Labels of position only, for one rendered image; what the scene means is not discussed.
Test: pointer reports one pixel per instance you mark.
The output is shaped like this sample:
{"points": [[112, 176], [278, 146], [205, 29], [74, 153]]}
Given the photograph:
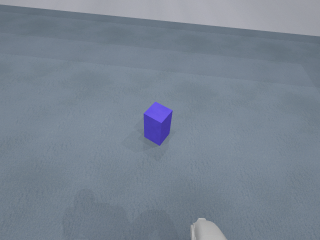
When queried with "robot right thigh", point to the robot right thigh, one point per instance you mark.
{"points": [[205, 230]]}

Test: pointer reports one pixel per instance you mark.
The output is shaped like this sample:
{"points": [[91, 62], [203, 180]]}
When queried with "carton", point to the carton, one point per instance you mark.
{"points": [[157, 123]]}

